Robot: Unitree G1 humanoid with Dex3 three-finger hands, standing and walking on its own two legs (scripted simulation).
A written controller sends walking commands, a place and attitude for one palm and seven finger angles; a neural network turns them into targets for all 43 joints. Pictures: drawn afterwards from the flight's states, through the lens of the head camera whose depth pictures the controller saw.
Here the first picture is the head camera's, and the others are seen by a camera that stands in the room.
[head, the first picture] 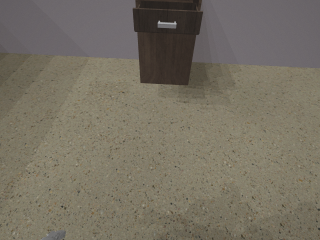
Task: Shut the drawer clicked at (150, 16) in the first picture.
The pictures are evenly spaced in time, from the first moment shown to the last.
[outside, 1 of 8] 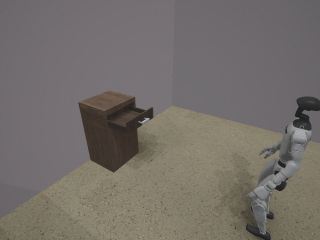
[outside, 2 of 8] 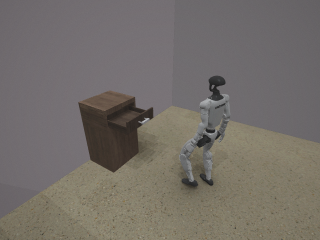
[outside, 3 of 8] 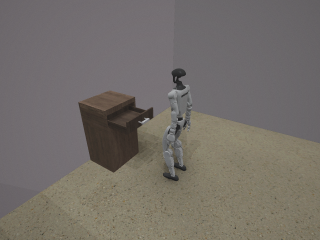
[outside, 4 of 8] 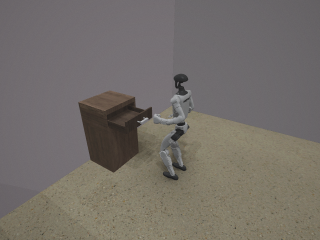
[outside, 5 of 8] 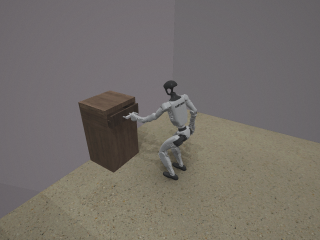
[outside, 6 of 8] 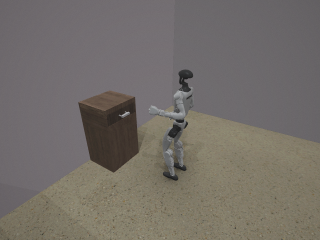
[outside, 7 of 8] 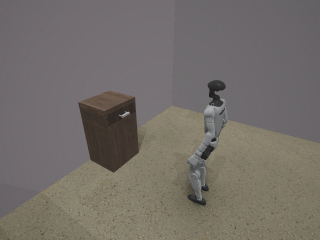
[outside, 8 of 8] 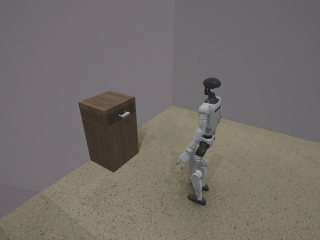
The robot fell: no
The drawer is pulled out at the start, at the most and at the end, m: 0.30 0.30 0.00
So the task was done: yes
